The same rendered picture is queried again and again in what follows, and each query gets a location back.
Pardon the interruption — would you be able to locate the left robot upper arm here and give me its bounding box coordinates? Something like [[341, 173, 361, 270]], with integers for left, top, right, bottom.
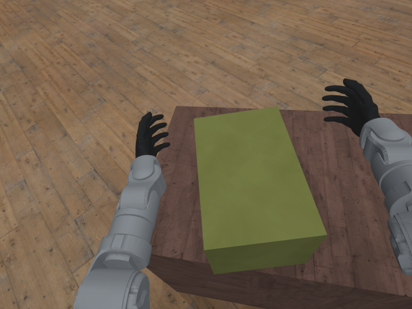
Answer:
[[75, 268, 150, 309]]

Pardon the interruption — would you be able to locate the pedestal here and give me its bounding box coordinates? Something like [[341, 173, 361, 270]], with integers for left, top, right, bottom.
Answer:
[[146, 106, 412, 309]]

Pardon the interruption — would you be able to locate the robot left forearm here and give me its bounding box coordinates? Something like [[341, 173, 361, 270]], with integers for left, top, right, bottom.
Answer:
[[73, 155, 166, 309]]

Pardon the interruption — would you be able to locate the right robot upper arm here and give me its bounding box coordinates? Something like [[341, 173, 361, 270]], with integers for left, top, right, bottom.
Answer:
[[387, 211, 412, 276]]

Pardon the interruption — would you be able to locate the robot right forearm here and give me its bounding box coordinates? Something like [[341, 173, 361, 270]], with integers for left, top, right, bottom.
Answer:
[[359, 118, 412, 218]]

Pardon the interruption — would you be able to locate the robot right hand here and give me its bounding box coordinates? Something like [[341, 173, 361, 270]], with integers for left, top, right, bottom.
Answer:
[[322, 79, 380, 137]]

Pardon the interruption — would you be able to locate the carton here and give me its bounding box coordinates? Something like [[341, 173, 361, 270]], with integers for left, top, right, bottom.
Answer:
[[194, 106, 327, 274]]

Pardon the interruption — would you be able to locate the robot left hand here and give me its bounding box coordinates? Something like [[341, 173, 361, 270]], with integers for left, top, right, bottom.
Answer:
[[135, 112, 170, 158]]

